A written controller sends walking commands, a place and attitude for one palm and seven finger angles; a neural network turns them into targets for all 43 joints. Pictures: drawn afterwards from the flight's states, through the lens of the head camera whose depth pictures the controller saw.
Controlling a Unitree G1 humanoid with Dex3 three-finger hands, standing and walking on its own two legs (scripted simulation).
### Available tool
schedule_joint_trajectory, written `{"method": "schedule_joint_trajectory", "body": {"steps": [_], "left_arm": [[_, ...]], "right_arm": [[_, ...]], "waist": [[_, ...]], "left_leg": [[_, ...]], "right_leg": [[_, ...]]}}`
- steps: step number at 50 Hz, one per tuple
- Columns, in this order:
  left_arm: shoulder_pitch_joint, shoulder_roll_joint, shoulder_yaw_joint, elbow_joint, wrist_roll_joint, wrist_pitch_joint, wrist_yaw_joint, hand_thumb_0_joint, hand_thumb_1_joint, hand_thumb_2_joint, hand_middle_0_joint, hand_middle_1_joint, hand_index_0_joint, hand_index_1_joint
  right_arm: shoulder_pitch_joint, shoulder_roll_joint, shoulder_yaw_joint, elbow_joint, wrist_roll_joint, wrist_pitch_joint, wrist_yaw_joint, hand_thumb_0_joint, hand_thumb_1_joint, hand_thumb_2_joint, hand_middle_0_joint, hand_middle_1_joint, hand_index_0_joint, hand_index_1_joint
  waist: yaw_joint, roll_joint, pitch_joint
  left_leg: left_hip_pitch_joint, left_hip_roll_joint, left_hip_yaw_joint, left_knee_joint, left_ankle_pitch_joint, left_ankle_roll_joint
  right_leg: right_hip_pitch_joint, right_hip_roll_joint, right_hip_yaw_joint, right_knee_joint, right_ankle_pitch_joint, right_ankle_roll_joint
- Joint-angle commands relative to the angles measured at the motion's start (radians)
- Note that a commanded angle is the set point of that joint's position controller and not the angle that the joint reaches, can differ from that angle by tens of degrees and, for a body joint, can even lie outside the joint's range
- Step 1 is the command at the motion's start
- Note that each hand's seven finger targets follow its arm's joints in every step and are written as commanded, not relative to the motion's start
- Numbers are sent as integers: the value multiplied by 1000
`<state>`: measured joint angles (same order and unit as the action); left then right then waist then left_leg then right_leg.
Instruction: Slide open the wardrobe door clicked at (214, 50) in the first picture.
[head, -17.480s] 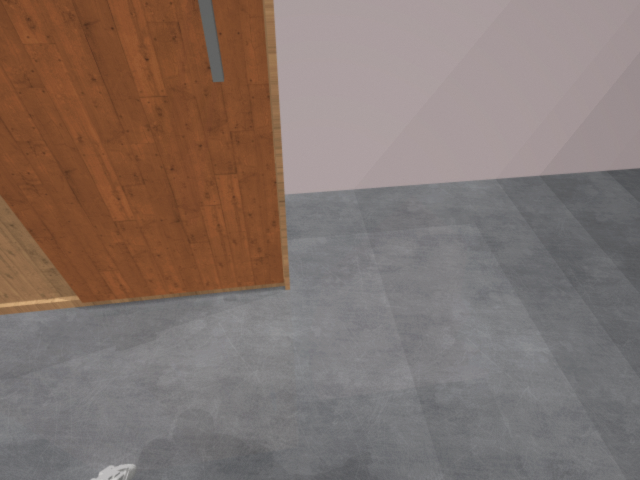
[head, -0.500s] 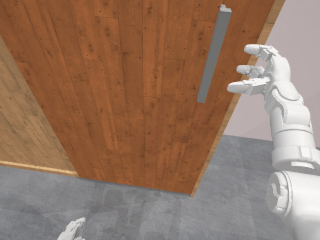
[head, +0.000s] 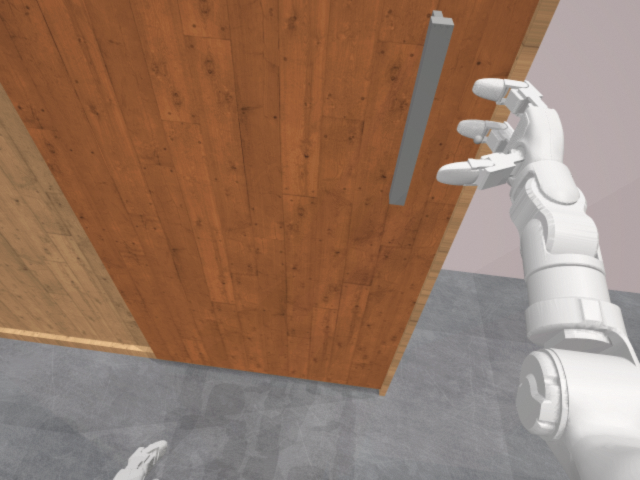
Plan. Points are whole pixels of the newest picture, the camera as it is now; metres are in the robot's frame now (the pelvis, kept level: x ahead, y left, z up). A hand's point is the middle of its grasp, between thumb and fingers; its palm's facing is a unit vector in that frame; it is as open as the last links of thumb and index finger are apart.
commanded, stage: move the hooked fingers beside the handle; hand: right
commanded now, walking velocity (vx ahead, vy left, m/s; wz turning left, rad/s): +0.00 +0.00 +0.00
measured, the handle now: (414, 119) +0.53 -0.07 +0.22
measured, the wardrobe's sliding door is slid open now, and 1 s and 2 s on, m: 0.00 0.00 0.00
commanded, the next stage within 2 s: feel for the door with the fingertips in 0.84 s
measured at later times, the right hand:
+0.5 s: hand (474, 136) +0.47 -0.14 +0.23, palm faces +0.05 +1.00 +0.02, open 14.0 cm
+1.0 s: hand (468, 141) +0.46 -0.13 +0.23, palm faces +0.04 +1.00 +0.01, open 14.0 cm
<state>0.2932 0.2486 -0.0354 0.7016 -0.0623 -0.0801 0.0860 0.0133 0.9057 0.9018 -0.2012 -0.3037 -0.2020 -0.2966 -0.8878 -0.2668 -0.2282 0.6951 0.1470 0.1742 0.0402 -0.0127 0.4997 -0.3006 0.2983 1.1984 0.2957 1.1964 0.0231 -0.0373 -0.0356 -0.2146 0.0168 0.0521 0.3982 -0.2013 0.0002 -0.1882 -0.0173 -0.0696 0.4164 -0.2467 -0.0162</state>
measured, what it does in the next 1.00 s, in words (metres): stands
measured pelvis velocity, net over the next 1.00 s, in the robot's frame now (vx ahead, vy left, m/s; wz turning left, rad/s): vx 0.00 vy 0.00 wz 0.00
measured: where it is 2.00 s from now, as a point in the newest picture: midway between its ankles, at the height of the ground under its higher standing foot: outside the picture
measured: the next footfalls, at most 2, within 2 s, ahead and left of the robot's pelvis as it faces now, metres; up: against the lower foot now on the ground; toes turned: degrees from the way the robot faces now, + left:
none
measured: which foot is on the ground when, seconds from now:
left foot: down 0.00-1.00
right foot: down 0.00-1.00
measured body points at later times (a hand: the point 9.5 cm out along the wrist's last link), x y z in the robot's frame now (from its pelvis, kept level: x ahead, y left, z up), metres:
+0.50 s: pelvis +0.00 +0.00 +0.00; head +0.00 +0.02 +0.45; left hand +0.07 +0.26 -0.12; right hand +0.46 -0.19 +0.23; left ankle +0.00 +0.12 -0.74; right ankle -0.02 -0.11 -0.74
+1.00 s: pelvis +0.00 +0.00 +0.00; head +0.00 +0.01 +0.45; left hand +0.11 +0.25 -0.11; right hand +0.45 -0.18 +0.23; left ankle +0.00 +0.12 -0.74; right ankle -0.02 -0.11 -0.74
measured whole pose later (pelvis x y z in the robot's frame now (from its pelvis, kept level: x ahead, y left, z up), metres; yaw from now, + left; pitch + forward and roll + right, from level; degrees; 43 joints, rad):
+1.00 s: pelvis +0.00 +0.00 +0.00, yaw +0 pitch +2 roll +0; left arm 0.29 0.25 -0.04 0.69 -0.06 -0.09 0.08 0.01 0.91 0.90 -0.20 -0.30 -0.20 -0.30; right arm -0.97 -0.27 -0.22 0.85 0.14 0.14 0.03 -0.01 0.50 -0.30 0.30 1.20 0.30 1.20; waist 0.03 -0.04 -0.04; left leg -0.25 0.02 0.06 0.41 -0.20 0.00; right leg -0.22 -0.01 -0.06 0.42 -0.24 -0.02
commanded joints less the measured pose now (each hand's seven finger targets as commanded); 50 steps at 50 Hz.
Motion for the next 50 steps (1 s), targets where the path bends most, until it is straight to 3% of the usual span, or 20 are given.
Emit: {"method": "schedule_joint_trajectory", "body": {"steps": [1, 5, 9, 11, 12, 14, 17, 18, 22, 24, 26, 29, 31, 32, 35, 36, 40, 43, 46, 50], "left_arm": [[-30, 133, 40, -106, -1, -32, 9, 0, 900, 900, -200, -300, -200, -300], [-20, 128, 37, -116, 1, -26, 6, 0, 900, 900, -200, -300, -200, -300], [-18, 127, 40, -122, 3, -41, 10, 0, 900, 900, -200, -300, -200, -300], [-14, 129, 44, -125, 4, -49, 12, 0, 900, 900, -200, -300, -200, -300], [-21, 125, 41, -126, 4, -56, 12, 0, 900, 900, -200, -300, -200, -300], [-6, 122, 38, -108, 4, -63, 12, 0, 900, 900, -200, -300, -200, -300], [6, 131, 40, -96, 3, -60, 11, 0, 900, 900, -200, -300, -200, -300], [8, 133, 40, -94, 2, -57, 10, 0, 900, 900, -200, -300, -200, -300], [15, 142, 45, -110, 1, -50, 2, 0, 900, 900, -200, -300, -200, -300], [26, 145, 48, -112, 1, -47, 2, 0, 900, 900, -200, -300, -200, -300], [19, 145, 54, -125, 1, -48, 0, 0, 900, 900, -200, -300, -200, -300], [2, 133, 57, -138, 1, -60, 0, 0, 900, 900, -200, -300, -200, -300], [-4, 130, 56, -137, 0, -63, 0, 0, 900, 900, -200, -300, -200, -300], [-10, 131, 54, -129, -3, -65, 1, 0, 900, 900, -200, -300, -200, -300], [-9, 133, 49, -109, -5, -63, 7, 0, 900, 900, -200, -300, -200, -300], [-3, 142, 52, -103, -3, -58, 9, 0, 900, 900, -200, -300, -200, -300], [-9, 135, 43, -103, -3, -50, 9, 0, 900, 900, -200, -300, -200, -300], [-6, 133, 44, -111, 1, -53, 5, 0, 900, 900, -200, -300, -200, -300], [-1, 136, 47, -112, 5, -52, 5, 0, 900, 900, -200, -300, -200, -300], [-9, 123, 44, -117, 5, -57, -2, 0, 900, 900, -200, -300, -200, -300]], "right_arm": [[-521, -213, -36, -75, -16, -11, -5, 0, 500, -300, 300, 1200, 300, 1200], [-546, -188, -16, -28, -17, -12, -6, 0, 500, -300, 300, 1200, 300, 1200], [-663, -195, -16, -81, 4, -93, 1, 0, 500, -300, 300, 1200, 300, 1200], [-687, -251, -50, -125, -1, -139, -4, 0, 500, -300, 300, 1200, 300, 1200], [-731, -236, -32, -164, -3, -155, -4, 0, 500, -300, 300, 1200, 300, 1200], [-746, -240, -28, -127, -18, -163, -6, 0, 500, -300, 300, 1200, 300, 1200], [-656, -267, -60, -21, -27, -136, -7, 0, 500, -300, 300, 1200, 300, 1200], [-651, -255, -48, -10, -27, -124, -1, 0, 500, -300, 300, 1200, 300, 1200], [-506, -249, -75, 53, -12, -91, 19, 0, 500, -300, 300, 1200, 300, 1200], [-515, -276, -90, 42, -12, -95, 25, 0, 500, -300, 300, 1200, 300, 1200], [-541, -255, -65, -34, -13, -118, 26, 0, 500, -300, 300, 1200, 300, 1200], [-611, -283, -83, -203, -11, -157, 18, 0, 500, -300, 300, 1200, 300, 1200], [-620, -228, -31, -245, -3, -164, 20, 0, 500, -300, 300, 1200, 300, 1200], [-638, -238, -33, -251, -3, -160, 21, 0, 500, -300, 300, 1200, 300, 1200], [-607, -220, -26, -153, -4, -105, 19, 0, 500, -300, 300, 1200, 300, 1200], [-591, -245, -45, -119, -7, -89, 14, 0, 500, -300, 300, 1200, 300, 1200], [-587, -217, -29, -49, -9, -49, 9, 0, 500, -300, 300, 1200, 300, 1200], [-608, -183, -4, -64, -6, -75, 5, 0, 500, -300, 300, 1200, 300, 1200], [-621, -214, -33, -61, -2, -105, -1, 0, 500, -300, 300, 1200, 300, 1200], [-635, -168, -8, -112, -4, -124, -4, 0, 500, -300, 300, 1200, 300, 1200]], "waist": [[9, 52, -242], [16, 72, -240], [32, 91, -292], [23, 92, -344], [28, 38, -377], [35, 11, -361], [22, 53, -317], [22, 33, -311], [-2, 93, -288], [3, 116, -274], [9, 107, -287], [2, 15, -376], [16, 18, -371], [19, -1, -351], [25, 0, -286], [23, 45, -283], [24, 45, -254], [27, 63, -282], [25, 94, -312], [17, 37, -353]], "left_leg": [[71, -13, -13, -30, 232, 27], [54, -11, -14, -27, 231, 28], [64, -11, -25, -20, 232, 24], [94, -12, -29, -14, 243, 24], [96, -10, -35, -10, 255, 24], [81, -11, -32, -10, 255, 26], [85, -13, -24, -14, 246, 28], [84, -12, -24, -13, 250, 28], [108, -13, -16, -12, 287, 29], [103, -13, -19, -17, 282, 26], [105, -13, -21, -18, 270, 25], [130, -15, -34, -4, 326, 29], [117, -18, -26, -6, 319, 28], [103, -20, -27, -13, 299, 30], [55, -21, -20, -24, 234, 29], [66, -20, -17, -31, 219, 27], [46, -15, -17, -30, 206, 27], [51, -15, -15, -19, 232, 28], [70, -16, -19, -12, 255, 25], [78, -15, -20, 6, 304, 30]], "right_leg": [[64, 4, 50, -47, 232, -17], [55, 4, 55, -43, 226, -16], [76, 4, 56, -32, 219, -21], [98, 0, 58, -26, 240, -24], [116, 5, 55, -23, 247, -24], [112, 3, 58, -21, 248, -20], [71, 3, 60, -32, 238, -20], [64, 4, 55, -36, 235, -17], [30, 3, 44, -41, 258, -19], [19, 2, 41, -40, 243, -21], [37, 0, 41, -37, 246, -25], [101, 2, 37, -22, 307, -25], [123, -4, 42, -18, 316, -25], [119, -3, 48, -22, 296, -23], [91, 0, 54, -32, 233, -20], [80, -1, 54, -35, 224, -22], [52, 3, 55, -40, 203, -19], [73, 1, 60, -33, 235, -18], [78, -1, 59, -23, 254, -21], [109, 1, 55, -13, 304, -15]]}}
